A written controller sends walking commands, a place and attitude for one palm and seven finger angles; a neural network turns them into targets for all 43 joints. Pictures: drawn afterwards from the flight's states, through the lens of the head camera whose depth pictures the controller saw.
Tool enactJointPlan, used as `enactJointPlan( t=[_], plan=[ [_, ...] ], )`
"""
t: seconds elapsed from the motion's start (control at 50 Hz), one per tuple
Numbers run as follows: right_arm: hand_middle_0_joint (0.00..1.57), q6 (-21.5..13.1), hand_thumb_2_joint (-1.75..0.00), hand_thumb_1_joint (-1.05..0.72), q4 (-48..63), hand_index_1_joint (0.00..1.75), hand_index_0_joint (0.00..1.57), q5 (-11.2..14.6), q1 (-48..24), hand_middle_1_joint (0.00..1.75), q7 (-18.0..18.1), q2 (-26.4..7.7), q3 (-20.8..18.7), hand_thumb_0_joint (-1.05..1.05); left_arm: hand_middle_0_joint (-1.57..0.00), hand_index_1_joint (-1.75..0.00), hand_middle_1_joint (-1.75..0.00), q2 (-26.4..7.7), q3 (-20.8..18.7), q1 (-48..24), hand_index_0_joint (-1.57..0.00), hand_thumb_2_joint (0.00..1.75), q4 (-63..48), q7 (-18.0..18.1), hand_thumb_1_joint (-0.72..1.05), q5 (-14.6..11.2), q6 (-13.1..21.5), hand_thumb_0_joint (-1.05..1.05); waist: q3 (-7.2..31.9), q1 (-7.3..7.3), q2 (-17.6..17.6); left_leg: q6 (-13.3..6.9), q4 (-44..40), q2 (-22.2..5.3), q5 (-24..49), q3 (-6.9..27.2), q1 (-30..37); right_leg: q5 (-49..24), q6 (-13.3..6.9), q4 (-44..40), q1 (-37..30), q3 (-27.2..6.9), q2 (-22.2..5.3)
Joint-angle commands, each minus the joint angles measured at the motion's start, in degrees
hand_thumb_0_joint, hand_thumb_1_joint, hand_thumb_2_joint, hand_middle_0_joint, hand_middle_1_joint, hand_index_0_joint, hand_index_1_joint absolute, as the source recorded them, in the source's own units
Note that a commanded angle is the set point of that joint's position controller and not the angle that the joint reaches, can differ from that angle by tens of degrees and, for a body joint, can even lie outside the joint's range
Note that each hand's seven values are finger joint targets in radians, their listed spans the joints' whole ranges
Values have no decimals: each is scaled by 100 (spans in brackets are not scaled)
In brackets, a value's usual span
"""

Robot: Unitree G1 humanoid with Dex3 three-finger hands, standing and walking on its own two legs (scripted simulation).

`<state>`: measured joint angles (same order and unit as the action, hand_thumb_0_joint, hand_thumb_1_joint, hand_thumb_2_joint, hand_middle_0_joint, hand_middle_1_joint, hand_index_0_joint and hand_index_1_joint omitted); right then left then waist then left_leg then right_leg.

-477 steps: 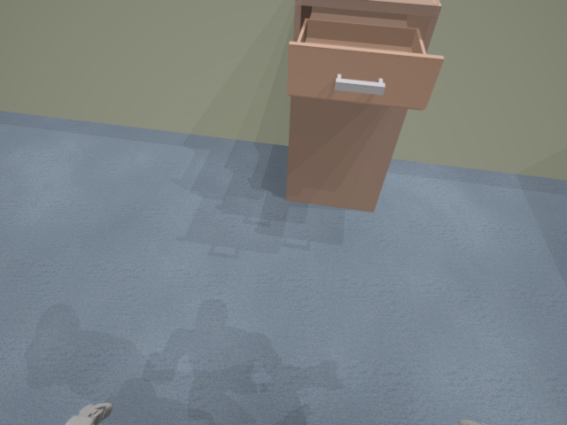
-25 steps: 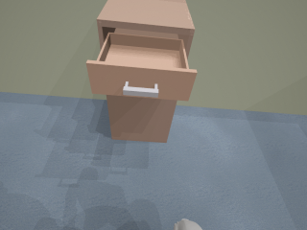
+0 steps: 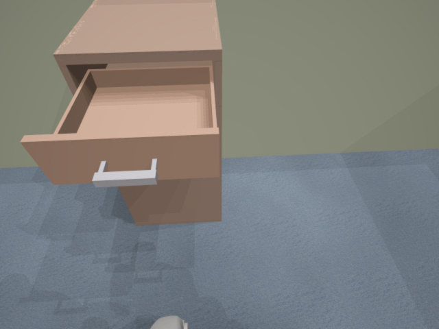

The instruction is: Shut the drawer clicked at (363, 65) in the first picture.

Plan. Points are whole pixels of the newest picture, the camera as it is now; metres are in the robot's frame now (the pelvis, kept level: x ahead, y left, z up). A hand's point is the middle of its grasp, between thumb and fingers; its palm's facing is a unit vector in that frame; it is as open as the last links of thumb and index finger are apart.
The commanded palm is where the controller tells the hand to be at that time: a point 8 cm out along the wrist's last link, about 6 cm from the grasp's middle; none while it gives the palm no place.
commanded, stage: take the last steps up to it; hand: left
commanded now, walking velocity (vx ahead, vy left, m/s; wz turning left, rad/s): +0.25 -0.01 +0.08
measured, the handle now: (127, 171) +0.42 +0.21 +0.04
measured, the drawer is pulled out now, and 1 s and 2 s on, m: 0.30 0.30 0.30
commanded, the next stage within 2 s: come to a stop and stand still in 0.26 s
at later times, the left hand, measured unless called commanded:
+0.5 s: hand out of the picture +0.07 +0.18 -0.18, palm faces +0.11 -0.98 -0.15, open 7.4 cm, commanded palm none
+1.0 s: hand out of the picture +0.16 +0.18 -0.17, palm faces +0.10 -0.97 -0.24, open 7.4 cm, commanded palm none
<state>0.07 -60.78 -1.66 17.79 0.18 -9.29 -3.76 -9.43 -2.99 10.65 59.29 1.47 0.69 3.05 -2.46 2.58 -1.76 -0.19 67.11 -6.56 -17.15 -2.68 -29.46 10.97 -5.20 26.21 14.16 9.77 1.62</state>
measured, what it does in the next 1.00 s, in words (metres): walks ahead: left foot, then right foot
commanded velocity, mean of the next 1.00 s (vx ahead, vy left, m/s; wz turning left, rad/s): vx -0.01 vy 0.01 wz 0.02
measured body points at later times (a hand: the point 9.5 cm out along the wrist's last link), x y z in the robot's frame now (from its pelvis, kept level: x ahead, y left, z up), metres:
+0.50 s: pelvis +0.12 +0.02 +0.00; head +0.13 +0.04 +0.45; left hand +0.07 +0.23 -0.16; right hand +0.22 -0.20 -0.13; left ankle +0.14 +0.12 -0.74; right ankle +0.12 -0.11 -0.69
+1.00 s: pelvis +0.10 -0.02 +0.00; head +0.12 -0.02 +0.44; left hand +0.16 +0.23 -0.15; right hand +0.12 -0.25 -0.16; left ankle +0.08 +0.11 -0.74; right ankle +0.17 -0.13 -0.74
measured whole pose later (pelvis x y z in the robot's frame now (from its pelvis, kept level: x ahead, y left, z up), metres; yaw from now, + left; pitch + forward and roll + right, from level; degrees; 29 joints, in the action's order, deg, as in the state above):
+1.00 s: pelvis +0.10 -0.02 +0.00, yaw +2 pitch -2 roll +1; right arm 1.8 -62.0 -0.5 14.2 1.2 -9.4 -3.2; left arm -9.9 -3.2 8.5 59.3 2.6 1.0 -1.3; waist -4.5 -0.2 0.9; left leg 0.9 29.1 -0.4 -16.0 -3.7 -10.7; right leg 11.4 -0.4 32.4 19.3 4.5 -4.1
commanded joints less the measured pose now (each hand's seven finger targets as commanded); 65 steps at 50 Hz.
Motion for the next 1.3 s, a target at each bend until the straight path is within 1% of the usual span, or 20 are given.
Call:
enactJointPlan(
  t=[0.0, 0.18, 0.26, 0.28, 0.3, 0.32, 0.34, 0.38, 0.44, 0.6, 0.66, 0.7, 0.84, 0.92, 0.98, 1.02, 1.12, 1.18, 1.22, 1.28],
  plan=[
    [20, 1, -90, -90, 178, 30, 20, -26, 377, 30, -44, -87, -12, 0, -20, -30, -30, -531, -43, 561, -20, 90, -24, -27, 90, 43, 144, 0, -162, -92, 490, 136, -736, -175, 297, 89, 58, 521, -460, -1883, 381, -1366, -1679],
    [20, -225, -90, -90, 490, 30, 20, 42, -916, 30, -79, -47, 75, 0, -20, -30, -30, -603, -27, 1426, -20, 90, 400, -36, 90, 62, 174, 0, -59, -513, 456, 117, -2783, 139, -60, -191, 243, -1712, -568, -1247, -1049, -1433, -1822],
    [20, -330, -90, -90, 227, 30, 20, 43, -387, 30, 3, -145, 106, 0, -20, -30, -30, -508, 6, 1394, -20, 90, 509, -24, 90, 0, 116, 0, 215, -216, 370, 29, -4147, 395, 800, -381, 1863, -2354, -167, -167, -754, -957, -1391],
    [20, -384, -90, -90, 55, 30, 20, 27, 145, 30, 53, -414, 48, 0, -20, -30, -30, -389, 28, 1407, -20, 90, 489, -37, 90, -19, 111, 0, 599, -20, -18, -166, -4315, -43, 1711, 84, 2947, -2041, 101, 732, -206, -684, -1073],
    [20, -399, -90, -90, -48, 30, 20, 0, 664, 30, 120, -903, -52, 0, -20, -30, -30, -164, 89, 1431, -20, 90, 411, -50, 90, -51, 123, 0, 933, 142, -945, -733, -4297, -1141, 2998, 1318, 3956, -307, 388, 1848, 915, -247, -525],
    [20, -325, -90, -90, -156, 30, 20, 38, 875, 30, 144, -1029, -52, 0, -20, -30, -30, -155, 131, 1247, -20, 90, 319, -46, 90, -28, 133, 0, 815, 179, -1252, -1310, -4693, -1859, 3951, 1893, 4077, 2291, 482, 2986, 1630, -270, -287],
    [20, -285, -90, -90, -143, 30, 20, 53, 763, 30, 183, -993, 1, 0, -20, -30, -30, -252, 102, 1115, -20, 90, 246, -10, 90, 16, 48, 0, 506, 118, -917, -1445, -4751, -1940, 3859, 1835, 3584, 2478, 452, 3422, 1661, -584, -470],
    [20, -270, -90, -90, 18, 30, 20, 65, -87, 30, 241, -552, 157, 0, -20, -30, -30, -110, 85, 1056, -20, 90, 422, 7, 90, 10, -77, 0, -113, -193, -516, -1149, -4959, -1517, 4035, 1153, 2345, 1905, 577, 3150, 1264, -899, -780],
    [20, -253, -90, -90, 167, 30, 20, 72, -546, 30, 266, -395, 161, 0, -20, -30, -30, 148, 120, 1477, -20, 90, 539, 31, 90, -2, -234, 0, -74, -438, -131, -817, -4925, -1020, 4313, 362, 1702, 1105, 718, 2232, 361, -785, -725],
    [20, -28, -90, -90, 223, 30, 20, 103, -811, 30, 231, -600, -4, 0, -20, -30, -30, -332, 20, 1375, -20, 90, 330, 55, 90, 80, -370, 0, -123, -516, -565, -426, -4429, -499, 1901, 268, 1342, -539, 684, 336, -269, -742, -668],
    [20, 51, -90, -90, 214, 30, 20, 153, -439, 30, 143, -273, 22, 0, -20, -30, -30, -855, -4, 847, -20, 90, 121, 47, 90, 80, -274, 0, 38, -233, 263, 69, -3881, 325, 351, -130, 1567, -1856, 228, -218, 65, -1543, -1463],
    [20, 132, -90, -90, 146, 30, 20, 127, -311, 30, 145, -229, 12, 0, -20, -30, -30, -1004, -48, 666, -20, 90, 71, 64, 90, 54, -235, 0, 390, -233, 1079, 175, -3461, 408, 64, -210, 1810, -2029, -87, -505, 31, -1919, -1770],
    [20, 189, -90, -90, 151, 30, 20, 121, -191, 30, 141, -362, -12, 0, -20, -30, -30, -1042, -187, 354, -20, 90, -73, 150, 90, 76, -302, 0, 434, -425, 1258, 218, -2691, 433, -965, 93, 1174, -2590, -602, -559, -572, -1988, -2114],
    [20, 101, -90, -90, 5, 30, 20, 123, 260, 30, 136, -238, 31, 0, -20, -30, -30, -966, -193, 103, -20, 90, -135, 148, 90, 44, -359, 0, 559, -241, 1099, 186, -4242, 481, 201, -12, 2099, -1652, -200, -233, -147, -1708, -1759],
    [20, 4, -90, -90, 126, 30, 20, 47, 19, 30, 165, -672, 5, 0, -20, -30, -30, -425, -67, 54, -20, 90, -285, 94, 90, -3, -431, 0, 236, -382, -688, -364, -5243, -668, 1005, 1152, 1654, 269, 510, 550, 222, -705, -615],
    [20, 11, -90, -90, 215, 30, 20, 64, -509, 30, 142, -630, 36, 0, -20, -30, -30, -433, -51, 110, -20, 90, -144, 94, 90, 69, -501, 0, -124, -486, -933, -547, -5681, -698, -28, 1099, 696, 719, 568, 1097, -328, -703, -562],
    [20, -12, -90, -90, 121, 30, 20, 96, -419, 30, 166, -505, 73, 0, -20, -30, -30, -388, 49, 643, -20, 90, 107, 58, 90, 74, -404, 0, -354, -559, -321, -352, -5145, -236, -51, 641, 1032, -30, 538, 133, -272, -969, -626],
    [20, -10, -90, -90, -30, 30, 20, 133, 14, 30, 152, -243, 124, 0, -20, -30, -30, -535, 101, 586, -20, 90, 177, 75, 90, 40, -291, 0, -319, -282, 140, -70, -4727, 163, 324, 314, 1699, -108, 376, -621, 167, -1512, -941],
    [20, 37, -90, -90, -134, 30, 20, 118, 187, 30, 143, -248, 115, 0, -20, -30, -30, -548, 103, 508, -20, 90, 201, 73, 90, 14, -245, 0, -122, -191, 832, -6, -4502, 215, 219, 180, 2091, 645, 330, -911, 434, -1614, -979],
    [20, 36, -90, -90, -204, 30, 20, 103, 299, 30, 119, -245, 131, 0, -20, -30, -30, -534, 91, 541, -20, 90, 209, 69, 90, 26, -263, 0, -137, -167, 742, -27, -4591, 226, 45, 150, 2160, 1388, 379, -1128, 639, -1608, -919]
  ],
)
